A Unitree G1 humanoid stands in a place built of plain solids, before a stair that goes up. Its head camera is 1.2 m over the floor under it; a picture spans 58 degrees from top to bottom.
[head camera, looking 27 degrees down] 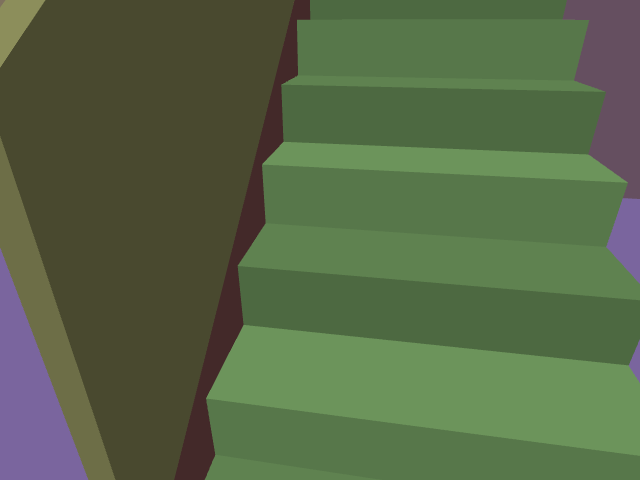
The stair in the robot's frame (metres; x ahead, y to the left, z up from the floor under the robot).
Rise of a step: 0.20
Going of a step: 0.28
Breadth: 1.04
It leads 9 degrees to the right of straight ahead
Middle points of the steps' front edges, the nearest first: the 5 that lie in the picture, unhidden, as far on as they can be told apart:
0.66 -0.24 0.40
0.94 -0.29 0.60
1.22 -0.33 0.80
1.49 -0.38 1.00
1.77 -0.42 1.20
